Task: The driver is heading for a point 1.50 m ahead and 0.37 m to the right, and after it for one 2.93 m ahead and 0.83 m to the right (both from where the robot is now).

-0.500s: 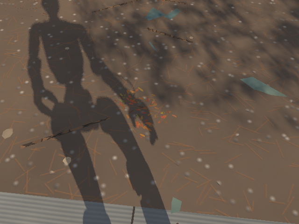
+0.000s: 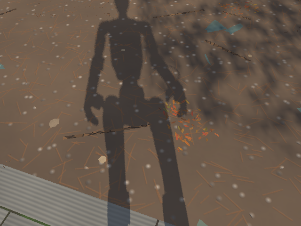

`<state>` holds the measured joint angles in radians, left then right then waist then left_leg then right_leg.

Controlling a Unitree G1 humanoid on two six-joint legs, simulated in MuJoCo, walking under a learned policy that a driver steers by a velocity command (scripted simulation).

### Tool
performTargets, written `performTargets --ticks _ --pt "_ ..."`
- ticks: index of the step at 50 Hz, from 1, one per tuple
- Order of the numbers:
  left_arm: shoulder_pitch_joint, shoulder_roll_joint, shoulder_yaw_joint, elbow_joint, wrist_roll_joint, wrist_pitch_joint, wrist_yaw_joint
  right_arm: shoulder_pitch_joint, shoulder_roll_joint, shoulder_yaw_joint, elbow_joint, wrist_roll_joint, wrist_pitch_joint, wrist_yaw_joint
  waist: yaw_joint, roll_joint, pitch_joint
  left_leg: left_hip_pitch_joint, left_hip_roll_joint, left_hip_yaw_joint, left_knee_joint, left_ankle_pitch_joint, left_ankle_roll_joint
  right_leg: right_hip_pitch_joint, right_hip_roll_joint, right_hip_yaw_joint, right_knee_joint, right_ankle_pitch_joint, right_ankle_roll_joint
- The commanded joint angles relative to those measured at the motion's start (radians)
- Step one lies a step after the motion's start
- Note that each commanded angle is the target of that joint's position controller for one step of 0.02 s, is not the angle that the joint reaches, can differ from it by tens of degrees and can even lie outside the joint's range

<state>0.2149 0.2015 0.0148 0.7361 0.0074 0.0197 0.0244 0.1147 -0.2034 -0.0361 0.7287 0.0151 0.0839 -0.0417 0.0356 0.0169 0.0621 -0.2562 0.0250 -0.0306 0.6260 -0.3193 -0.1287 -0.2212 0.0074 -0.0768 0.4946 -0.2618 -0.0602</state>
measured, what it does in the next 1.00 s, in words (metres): steps on the spot: left foot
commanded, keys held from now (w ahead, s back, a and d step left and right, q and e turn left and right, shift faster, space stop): no key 1.00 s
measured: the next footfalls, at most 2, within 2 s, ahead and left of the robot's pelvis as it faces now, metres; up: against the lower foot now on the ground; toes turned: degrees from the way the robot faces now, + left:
left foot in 0.02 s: +0.03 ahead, +0.14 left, +0.00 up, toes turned -1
right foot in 1.74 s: +0.32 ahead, -0.21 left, +0.12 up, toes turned -7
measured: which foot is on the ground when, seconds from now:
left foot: up 0.00-0.00, down 0.02-1.00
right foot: down 0.00-1.00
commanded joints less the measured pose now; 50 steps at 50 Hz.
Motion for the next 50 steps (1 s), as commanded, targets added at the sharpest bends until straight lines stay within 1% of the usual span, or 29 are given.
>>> performTargets --ticks 1,2,3,4,5,6,8,9,12,18,27,36,47,48,50 --pt "0.067 0.132 0.038 -0.002 -0.005 -0.020 -0.012 0.039 -0.107 -0.026 -0.025 -0.016 -0.020 -0.003 -0.019 -0.098 -0.085 0.144 0.011 -0.006 -0.306 0.248 0.067 0.049 -0.204 0.220 -0.121 0.344 -0.094" --pt "0.084 0.109 0.031 0.005 0.019 -0.040 -0.027 0.058 -0.168 -0.038 -0.022 -0.026 -0.022 -0.008 0.002 -0.005 -0.123 0.249 0.088 -0.087 -0.243 0.500 0.091 -0.012 -0.157 0.175 -0.097 0.222 -0.042" --pt "0.162 0.088 0.031 0.036 0.023 -0.050 -0.040 0.059 -0.161 -0.040 0.009 -0.032 -0.023 -0.002 0.045 0.104 -0.154 0.223 0.108 -0.086 -0.165 0.412 0.153 0.001 -0.102 0.110 -0.148 0.017 0.005" --pt "0.087 0.106 0.033 0.054 0.023 -0.052 -0.044 0.041 -0.110 -0.037 0.008 -0.027 -0.028 0.013 -0.010 0.061 -0.097 0.151 0.081 -0.080 -0.183 0.241 0.168 0.013 -0.071 0.080 -0.135 -0.032 0.039" --pt "0.029 0.103 0.036 0.054 0.017 -0.048 -0.043 0.040 -0.084 -0.031 0.025 -0.033 -0.036 0.020 -0.023 0.048 -0.056 0.100 0.074 -0.082 -0.205 0.158 0.161 0.011 -0.064 0.070 -0.128 -0.021 0.050" --pt "0.013 0.092 0.036 0.062 0.014 -0.041 -0.038 0.043 -0.081 -0.030 0.041 -0.034 -0.043 0.021 -0.022 0.056 -0.034 0.066 0.070 -0.083 -0.217 0.134 0.152 0.019 -0.065 0.066 -0.123 -0.008 0.051" --pt "0.028 0.094 0.041 0.083 0.013 -0.031 -0.029 0.049 -0.076 -0.027 0.067 -0.029 -0.059 0.019 -0.011 0.079 -0.002 0.028 0.064 -0.083 -0.224 0.121 0.141 0.025 -0.066 0.065 -0.123 0.015 0.053" --pt "0.031 0.094 0.043 0.096 0.012 -0.030 -0.025 0.059 -0.072 -0.025 0.080 -0.027 -0.064 0.018 -0.012 0.073 -0.002 0.023 0.061 -0.082 -0.224 0.125 0.138 0.030 -0.067 0.065 -0.122 0.026 0.051" --pt "0.042 0.087 0.045 0.136 0.008 -0.031 -0.018 0.079 -0.078 -0.024 0.116 -0.024 -0.073 0.013 -0.011 0.050 -0.009 0.030 0.056 -0.080 -0.221 0.162 0.141 0.041 -0.069 0.062 -0.121 0.058 0.053" --pt "0.067 0.088 0.048 0.208 0.001 -0.025 -0.008 0.122 -0.080 -0.021 0.186 -0.020 -0.079 0.009 -0.012 0.014 -0.027 0.065 0.046 -0.075 -0.224 0.267 0.159 0.057 -0.074 0.056 -0.124 0.113 0.066" --pt "0.096 0.087 0.047 0.288 -0.004 -0.010 0.008 0.160 -0.068 -0.016 0.258 -0.019 -0.078 0.011 -0.014 0.002 -0.033 0.095 0.034 -0.066 -0.248 0.366 0.170 0.068 -0.084 0.054 -0.131 0.153 0.078" --pt "0.114 0.079 0.043 0.344 -0.006 -0.005 0.015 0.179 -0.064 -0.011 0.291 -0.020 -0.071 0.009 -0.016 -0.001 -0.020 0.099 0.023 -0.062 -0.269 0.372 0.174 0.054 -0.090 0.051 -0.137 0.139 0.088" --pt "0.139 0.064 0.037 0.391 -0.007 -0.007 0.020 0.195 -0.063 -0.006 0.302 -0.021 -0.068 0.005 -0.016 -0.011 -0.009 0.092 0.016 -0.063 -0.290 0.332 0.179 0.037 -0.096 0.050 -0.146 0.109 0.097" --pt "0.153 0.066 0.037 0.397 -0.010 -0.006 0.021 0.211 -0.067 -0.006 0.306 -0.017 -0.067 0.003 -0.016 -0.014 -0.015 0.093 0.014 -0.063 -0.295 0.315 0.179 0.041 -0.095 0.048 -0.144 0.101 0.099" --pt "0.156 0.065 0.036 0.402 -0.011 -0.006 0.023 0.210 -0.063 -0.004 0.306 -0.018 -0.066 0.002 -0.015 -0.012 -0.001 0.083 0.012 -0.062 -0.300 0.300 0.180 0.033 -0.096 0.048 -0.145 0.094 0.101"
Velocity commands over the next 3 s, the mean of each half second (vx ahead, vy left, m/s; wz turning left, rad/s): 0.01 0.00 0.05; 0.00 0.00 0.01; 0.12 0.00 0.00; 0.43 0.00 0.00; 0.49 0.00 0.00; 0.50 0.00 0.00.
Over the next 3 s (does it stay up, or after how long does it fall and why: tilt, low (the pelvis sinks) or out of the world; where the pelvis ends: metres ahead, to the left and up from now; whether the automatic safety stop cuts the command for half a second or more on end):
stays up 0.87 -0.15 0.11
